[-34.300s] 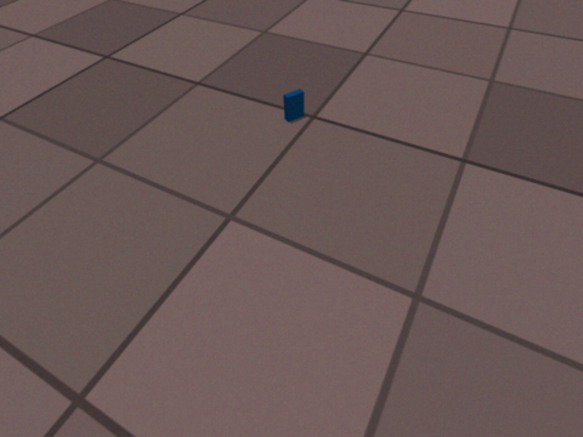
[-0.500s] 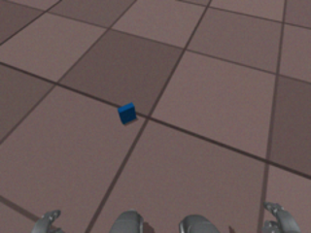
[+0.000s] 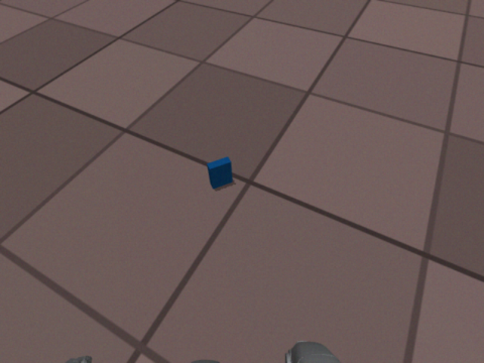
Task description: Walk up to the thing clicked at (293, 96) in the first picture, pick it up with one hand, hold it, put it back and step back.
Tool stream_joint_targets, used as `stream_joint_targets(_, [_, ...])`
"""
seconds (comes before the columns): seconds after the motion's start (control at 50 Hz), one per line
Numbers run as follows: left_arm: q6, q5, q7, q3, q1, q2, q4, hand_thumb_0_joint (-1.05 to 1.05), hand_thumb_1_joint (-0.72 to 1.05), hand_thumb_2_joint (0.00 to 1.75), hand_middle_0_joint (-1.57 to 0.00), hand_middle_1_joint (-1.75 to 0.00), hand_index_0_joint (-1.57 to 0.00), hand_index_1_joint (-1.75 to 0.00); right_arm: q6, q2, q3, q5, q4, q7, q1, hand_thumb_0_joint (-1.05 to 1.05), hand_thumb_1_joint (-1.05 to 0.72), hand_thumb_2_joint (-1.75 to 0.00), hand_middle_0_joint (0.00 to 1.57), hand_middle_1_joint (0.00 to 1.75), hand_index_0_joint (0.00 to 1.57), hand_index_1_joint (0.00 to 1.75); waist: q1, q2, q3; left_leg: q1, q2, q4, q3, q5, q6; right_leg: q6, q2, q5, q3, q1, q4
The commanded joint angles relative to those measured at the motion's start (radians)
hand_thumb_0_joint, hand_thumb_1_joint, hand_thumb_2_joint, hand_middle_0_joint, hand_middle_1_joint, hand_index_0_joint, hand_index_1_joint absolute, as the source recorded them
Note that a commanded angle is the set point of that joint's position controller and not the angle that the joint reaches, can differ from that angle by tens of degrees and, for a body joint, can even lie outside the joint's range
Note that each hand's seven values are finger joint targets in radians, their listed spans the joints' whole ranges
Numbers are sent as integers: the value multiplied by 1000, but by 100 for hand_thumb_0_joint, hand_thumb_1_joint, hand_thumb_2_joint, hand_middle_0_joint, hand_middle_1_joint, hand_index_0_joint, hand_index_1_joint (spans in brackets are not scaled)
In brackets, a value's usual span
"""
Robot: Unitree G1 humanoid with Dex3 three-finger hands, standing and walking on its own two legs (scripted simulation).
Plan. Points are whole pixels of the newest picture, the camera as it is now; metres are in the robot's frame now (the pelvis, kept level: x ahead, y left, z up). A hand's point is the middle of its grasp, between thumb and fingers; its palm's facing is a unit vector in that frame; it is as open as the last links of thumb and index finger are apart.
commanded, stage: step back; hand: left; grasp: from the side
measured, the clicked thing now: (220, 173) +1.00 +0.16 -0.68
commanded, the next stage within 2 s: stand in 0.82 s
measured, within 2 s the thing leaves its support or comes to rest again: neither
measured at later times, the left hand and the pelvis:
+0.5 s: hand out of the picture +0.08 +0.28 -0.15, palm faces -0.01 -0.93 -0.36, open 7.4 cm; pelvis +0.01 +0.01 +0.00, yaw -1 degrees
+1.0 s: hand (115, 351) +0.15 +0.26 -0.13, palm faces -0.04 -0.94 -0.34, open 7.4 cm; pelvis +0.03 +0.02 +0.02, yaw -2 degrees
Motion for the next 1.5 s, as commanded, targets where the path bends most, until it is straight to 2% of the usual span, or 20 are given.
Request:
stream_joint_targets(0.0, [-48,-12,-5,51,-14,186,-39,0,90,90,-20,-30,-20,-30,-62,-259,-58,-6,-88,-21,-134,0,-90,-90,20,30,20,30,16,162,3,-135,238,-329,-244,-246,119,-5,-6,33,7,58,-34])
stream_joint_targets(0.06, [-66,-1,-4,53,5,159,-5,0,90,90,-20,-30,-20,-30,-40,-254,-62,-10,-83,-7,-123,0,-90,-90,20,30,20,30,10,176,-11,-148,209,-274,-194,-271,98,1,38,72,-59,217,-309])
stream_joint_targets(0.1, [-82,16,11,57,34,177,22,0,90,90,-20,-30,-20,-30,-31,-206,-48,5,-84,-6,-106,0,-90,-90,20,30,20,30,28,88,-38,-207,158,-140,-135,-185,47,-24,36,152,0,371,-441])
stream_joint_targets(0.14, [-91,25,16,78,42,299,23,0,90,90,-20,-30,-20,-30,-28,-181,-44,12,-88,-9,-120,0,-90,-90,20,30,20,30,50,-142,-12,-275,12,194,-48,-236,-17,-166,-277,-306,474,217,-613])
stream_joint_targets(0.16, [-95,24,16,81,-23,306,-4,0,90,90,-20,-30,-20,-30,-29,-212,-56,7,-74,-11,-92,0,-90,-90,20,30,20,30,27,-101,40,-258,53,266,-96,-208,-28,-218,-345,-345,525,128,-632])
stream_joint_targets(0.22, [-104,19,20,69,-47,254,-11,0,90,90,-20,-30,-20,-30,-48,-205,-55,14,-57,-3,-59,0,-90,-90,20,30,20,30,4,-84,3,-218,93,184,-80,-146,-24,-188,-278,-59,348,152,-555])
stream_joint_targets(0.3, [-87,7,5,43,-93,219,-17,0,90,90,-20,-30,-20,-30,-62,-170,-61,4,-9,-3,17,0,-90,-90,20,30,20,30,-35,-113,-81,70,24,-122,35,23,-29,-105,-162,173,136,59,-397])
stream_joint_targets(0.32, [-81,4,3,29,-85,188,-21,0,90,90,-20,-30,-20,-30,-63,-187,-66,-2,-6,-9,14,0,-90,-90,20,30,20,30,-42,-61,-89,134,42,-168,-5,75,-23,-75,-129,186,93,10,-346])
stream_joint_targets(0.34, [-77,-4,1,13,-74,141,-26,0,90,90,-20,-30,-20,-30,-69,-224,-72,-10,-14,-15,2,0,-90,-90,20,30,20,30,-37,48,-108,163,179,-253,-198,21,15,-37,-66,206,42,-45,-237])
stream_joint_targets(0.36, [-67,-16,2,11,-76,133,-11,0,90,90,-20,-30,-20,-30,-72,-273,-73,-7,-28,-17,-50,0,-90,-90,20,30,20,30,-16,140,-85,50,304,-350,-380,-189,87,-7,14,27,-23,-35,-153])
stream_joint_targets(0.38, [-64,-12,6,27,-59,183,11,0,90,90,-20,-30,-20,-30,-71,-290,-74,4,-34,-14,-88,0,-90,-90,20,30,20,30,-8,102,-55,-59,350,-350,-393,-226,154,-5,0,-43,-6,64,-97])
stream_joint_targets(0.4, [-68,-10,6,23,-52,176,17,0,90,90,-20,-30,-20,-30,-72,-268,-64,2,-36,-14,-116,0,-90,-90,20,30,20,30,7,83,-44,-53,326,-318,-341,-121,148,-11,-4,-33,6,75,-121])
stream_joint_targets(0.44, [-75,-11,7,18,-38,154,38,0,90,90,-20,-30,-20,-30,-74,-250,-55,-2,-30,-15,-142,0,-90,-90,20,30,20,30,16,151,-38,-32,261,-254,-226,86,92,-16,-8,58,-12,119,-271])
stream_joint_targets(0.48, [-90,-10,14,24,-7,175,69,0,90,90,-20,-30,-20,-30,-69,-217,-42,17,-22,-15,-163,0,-90,-90,20,30,20,30,34,144,-105,-28,198,-158,-119,342,29,-19,-32,338,32,265,-385])
stream_joint_targets(0.54, [-92,-10,15,29,-82,220,58,0,90,90,-20,-30,-20,-30,-64,-199,-39,23,2,-22,-118,0,-90,-90,20,30,20,30,-9,26,-120,-20,132,-136,-57,246,-5,-49,-102,446,105,288,-356])
stream_joint_targets(0.62, [-87,-12,21,19,-95,198,72,0,90,90,-20,-30,-20,-30,-66,-200,-40,25,23,-23,-138,0,-90,-90,20,30,20,30,0,7,-162,62,150,-110,-46,432,16,-41,-88,562,65,277,-338])
stream_joint_targets(0.78, [-79,-10,24,13,-144,194,76,0,90,90,-20,-30,-20,-30,-56,-191,-40,22,38,-22,-179,0,-90,-90,20,30,20,30,-2,-17,-136,64,146,-137,-30,357,11,-36,-97,526,77,272,-363])
stream_joint_targets(0.86, [-73,-24,23,-9,-159,159,107,0,90,90,-20,-30,-20,-30,-65,-201,-23,34,60,-22,-193,0,-90,-90,20,30,20,30,-9,5,-151,162,175,-206,-75,529,4,-1,-92,599,58,297,-431])
stream_joint_targets(1.06, [-72,-13,14,-15,-186,163,146,0,90,90,-20,-30,-20,-30,-63,-193,-7,34,87,-19,-214,0,-90,-90,20,30,20,30,-12,22,-126,140,169,-311,-65,325,-13,9,-96,440,62,319,-527])
stream_joint_targets(1.48, [-71,-15,7,-22,-131,162,176,0,90,90,-20,-30,-20,-30,-62,-207,2,28,119,-14,-166,0,-90,-90,20,30,20,30,-11,21,-74,93,166,-355,-87,158,-16,3,-98,301,67,262,-567])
